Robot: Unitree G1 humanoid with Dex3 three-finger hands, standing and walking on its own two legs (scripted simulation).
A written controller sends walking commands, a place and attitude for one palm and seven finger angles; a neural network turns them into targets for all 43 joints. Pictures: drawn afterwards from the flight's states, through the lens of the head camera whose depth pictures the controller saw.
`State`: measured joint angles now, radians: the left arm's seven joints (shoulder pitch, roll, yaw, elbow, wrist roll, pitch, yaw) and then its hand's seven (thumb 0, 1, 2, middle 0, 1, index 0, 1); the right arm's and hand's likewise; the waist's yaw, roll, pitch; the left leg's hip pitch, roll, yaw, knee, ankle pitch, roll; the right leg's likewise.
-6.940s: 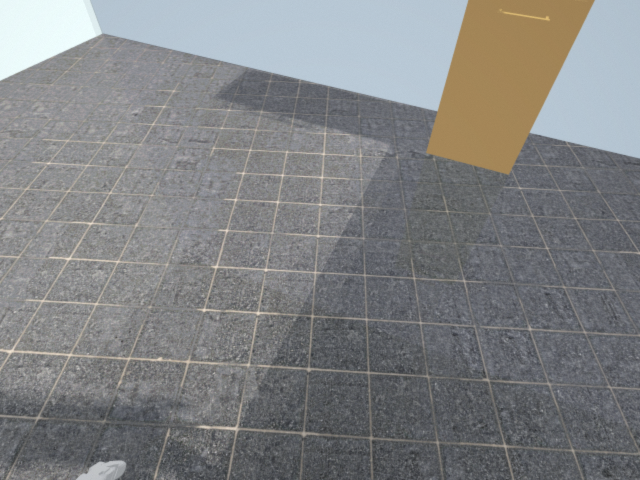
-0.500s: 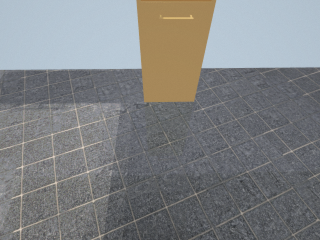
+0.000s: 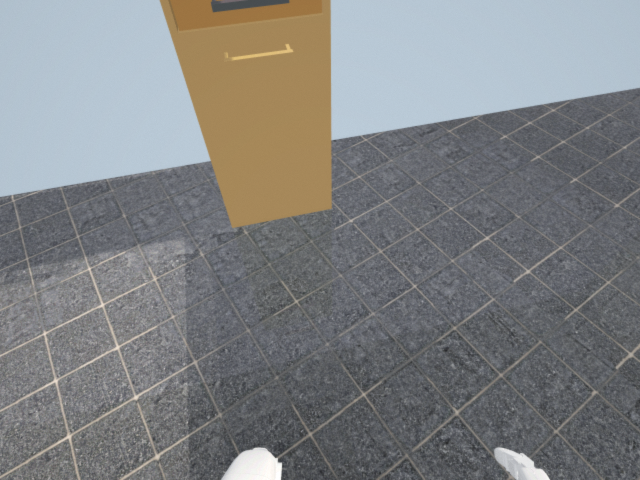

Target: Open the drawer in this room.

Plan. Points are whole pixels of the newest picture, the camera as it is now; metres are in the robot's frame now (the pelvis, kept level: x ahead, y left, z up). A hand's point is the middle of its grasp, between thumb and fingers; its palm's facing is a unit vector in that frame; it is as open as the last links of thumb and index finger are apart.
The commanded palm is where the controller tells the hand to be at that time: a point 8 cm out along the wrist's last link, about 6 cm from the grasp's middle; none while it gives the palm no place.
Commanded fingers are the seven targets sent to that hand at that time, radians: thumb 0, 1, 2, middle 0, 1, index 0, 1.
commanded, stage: walk to a spot facing it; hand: left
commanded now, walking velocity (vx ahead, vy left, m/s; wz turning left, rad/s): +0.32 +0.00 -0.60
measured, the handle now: out of the picture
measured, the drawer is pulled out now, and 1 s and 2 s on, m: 0.00 0.00 0.00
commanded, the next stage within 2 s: turn to face it in 1.54 s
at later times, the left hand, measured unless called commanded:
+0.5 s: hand (184, 370) +0.29 +0.27 -0.17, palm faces -0.28 -0.94 -0.21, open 7.4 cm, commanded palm none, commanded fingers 0.00 0.90 0.90 -0.20 -0.30 -0.20 -0.30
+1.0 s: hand (330, 276) +0.50 +0.04 -0.17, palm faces -0.61 -0.76 -0.22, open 7.2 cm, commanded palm none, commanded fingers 0.00 0.90 0.90 -0.20 -0.30 -0.20 -0.30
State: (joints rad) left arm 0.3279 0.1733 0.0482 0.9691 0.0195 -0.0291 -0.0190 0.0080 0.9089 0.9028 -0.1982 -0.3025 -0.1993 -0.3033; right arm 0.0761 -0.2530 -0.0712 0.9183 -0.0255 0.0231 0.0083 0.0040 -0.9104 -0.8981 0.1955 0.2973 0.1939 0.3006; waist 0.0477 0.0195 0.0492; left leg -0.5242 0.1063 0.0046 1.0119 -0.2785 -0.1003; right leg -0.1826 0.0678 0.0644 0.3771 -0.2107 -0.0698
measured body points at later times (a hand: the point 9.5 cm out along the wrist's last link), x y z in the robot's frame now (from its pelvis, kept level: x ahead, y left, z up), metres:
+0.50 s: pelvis +0.15 +0.08 +0.00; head +0.18 +0.11 +0.45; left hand +0.30 +0.32 -0.15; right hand +0.06 -0.14 -0.13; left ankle +0.13 +0.17 -0.75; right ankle +0.12 -0.08 -0.63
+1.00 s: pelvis +0.30 -0.05 -0.01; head +0.32 -0.07 +0.43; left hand +0.53 +0.08 -0.15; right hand +0.18 -0.25 -0.17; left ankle +0.39 +0.10 -0.65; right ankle +0.29 -0.10 -0.75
